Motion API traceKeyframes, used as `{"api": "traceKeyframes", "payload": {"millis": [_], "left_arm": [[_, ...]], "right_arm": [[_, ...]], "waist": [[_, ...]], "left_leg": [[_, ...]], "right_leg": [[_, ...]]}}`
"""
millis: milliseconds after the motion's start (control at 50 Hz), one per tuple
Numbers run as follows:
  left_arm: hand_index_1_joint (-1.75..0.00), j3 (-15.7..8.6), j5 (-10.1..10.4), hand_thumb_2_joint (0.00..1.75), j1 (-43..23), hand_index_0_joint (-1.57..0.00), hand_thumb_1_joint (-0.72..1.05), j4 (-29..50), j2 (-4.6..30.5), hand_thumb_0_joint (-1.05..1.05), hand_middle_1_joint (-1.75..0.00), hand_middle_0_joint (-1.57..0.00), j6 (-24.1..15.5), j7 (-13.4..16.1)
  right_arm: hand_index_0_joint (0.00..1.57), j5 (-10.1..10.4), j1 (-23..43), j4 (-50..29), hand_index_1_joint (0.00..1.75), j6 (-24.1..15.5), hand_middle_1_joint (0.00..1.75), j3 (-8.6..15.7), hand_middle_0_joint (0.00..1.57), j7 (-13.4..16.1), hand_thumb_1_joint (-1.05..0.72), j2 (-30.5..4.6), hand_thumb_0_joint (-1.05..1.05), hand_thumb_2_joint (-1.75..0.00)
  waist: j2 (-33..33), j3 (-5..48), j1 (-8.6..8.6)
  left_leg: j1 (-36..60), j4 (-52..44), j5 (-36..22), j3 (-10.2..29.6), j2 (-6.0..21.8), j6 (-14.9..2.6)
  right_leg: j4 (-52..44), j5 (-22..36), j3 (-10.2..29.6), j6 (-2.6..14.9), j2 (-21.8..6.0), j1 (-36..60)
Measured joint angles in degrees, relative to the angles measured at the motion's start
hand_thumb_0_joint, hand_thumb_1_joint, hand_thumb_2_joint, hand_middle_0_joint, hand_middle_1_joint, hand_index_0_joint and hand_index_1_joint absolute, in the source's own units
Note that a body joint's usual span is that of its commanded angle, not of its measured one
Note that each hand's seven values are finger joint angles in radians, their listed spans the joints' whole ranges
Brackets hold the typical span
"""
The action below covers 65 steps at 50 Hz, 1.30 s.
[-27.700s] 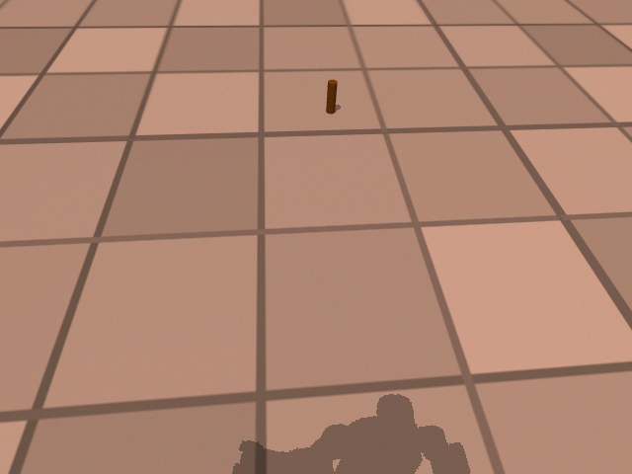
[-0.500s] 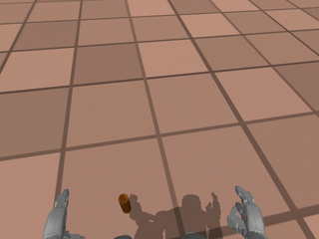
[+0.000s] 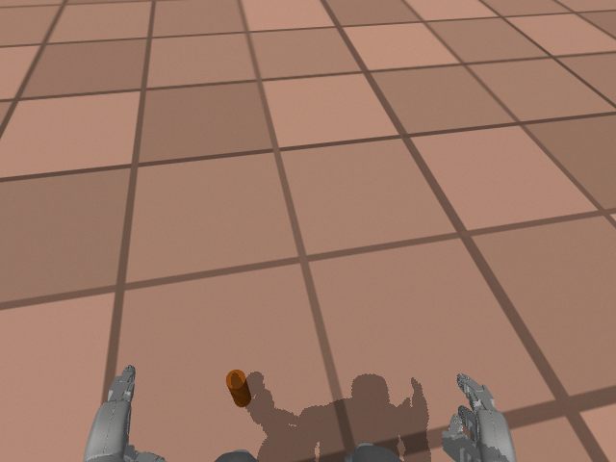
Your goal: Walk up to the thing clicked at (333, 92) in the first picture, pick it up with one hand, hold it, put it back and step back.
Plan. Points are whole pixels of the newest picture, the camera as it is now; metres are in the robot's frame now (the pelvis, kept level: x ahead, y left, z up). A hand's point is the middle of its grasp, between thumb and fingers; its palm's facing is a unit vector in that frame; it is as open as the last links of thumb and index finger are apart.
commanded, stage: home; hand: left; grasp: from the side
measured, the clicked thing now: (239, 389) +0.39 +0.17 -0.63
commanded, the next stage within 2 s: stand in 1.04 s
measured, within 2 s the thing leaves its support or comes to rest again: neither
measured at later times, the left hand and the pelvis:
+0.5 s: hand (164, 444) +0.16 +0.18 -0.06, palm faces +0.10 -0.95 -0.28, open 17.6 cm; pelvis -0.01 +0.00 +0.00, yaw +0 degrees
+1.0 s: hand (160, 434) +0.17 +0.18 -0.06, palm faces +0.10 -0.95 -0.28, open 17.7 cm; pelvis +0.00 +0.00 +0.00, yaw +0 degrees
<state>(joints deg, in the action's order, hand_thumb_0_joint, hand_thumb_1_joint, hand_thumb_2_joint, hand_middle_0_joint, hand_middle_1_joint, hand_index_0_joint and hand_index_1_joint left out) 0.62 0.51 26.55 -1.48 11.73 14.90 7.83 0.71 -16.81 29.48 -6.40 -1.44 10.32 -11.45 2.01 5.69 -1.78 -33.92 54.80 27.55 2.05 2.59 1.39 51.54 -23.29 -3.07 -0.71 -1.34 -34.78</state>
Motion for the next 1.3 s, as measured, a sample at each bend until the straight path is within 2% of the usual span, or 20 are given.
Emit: {"api": "traceKeyframes", "payload": {"millis": [400,1180,1300], "left_arm": [[-0.05,-0.1,-0.1,0.04,-0.2,-0.05,-0.58,-0.3,-0.3,-0.01,-0.06,-0.05,-0.6,-0.4],[-0.05,-0.2,-0.3,0.03,-0.6,-0.06,-0.59,-0.5,-0.3,-0.01,-0.06,-0.05,-0.5,-0.2],[-0.16,-0.1,-0.2,0.17,-0.6,-0.13,-0.45,-0.6,-0.3,-0.01,-0.16,-0.12,-0.5,-0.2]], "right_arm": [[0.20,-0.1,1.2,0.1,0.30,-1.2,0.30,-0.2,0.20,0.4,-0.90,-0.1,0.01,-0.90],[0.20,-0.4,0.9,0.7,0.30,-1.7,0.30,-0.2,0.20,0.4,-0.90,0.4,0.01,-0.90],[0.20,-0.4,0.9,0.6,0.30,-1.7,0.30,-0.3,0.20,0.4,-0.90,0.3,0.01,-0.90]], "waist": [[-0.3,-0.2,0.36],[-0.2,-0.1,0.54],[-0.2,-0.1,0.58]], "left_leg": [[-0.3,-0.2,-0.9,0.3,0.0,0.38],[0.6,-0.3,0.1,-0.2,-0.1,-0.19],[0.5,-0.5,0.1,-0.2,-0.1,-0.16]], "right_leg": [[0.2,0.5,-0.3,0.43,0.1,-0.4],[-0.4,0.0,0.2,-0.21,0.0,0.6],[-0.5,-0.1,0.2,-0.18,0.0,0.5]]}}
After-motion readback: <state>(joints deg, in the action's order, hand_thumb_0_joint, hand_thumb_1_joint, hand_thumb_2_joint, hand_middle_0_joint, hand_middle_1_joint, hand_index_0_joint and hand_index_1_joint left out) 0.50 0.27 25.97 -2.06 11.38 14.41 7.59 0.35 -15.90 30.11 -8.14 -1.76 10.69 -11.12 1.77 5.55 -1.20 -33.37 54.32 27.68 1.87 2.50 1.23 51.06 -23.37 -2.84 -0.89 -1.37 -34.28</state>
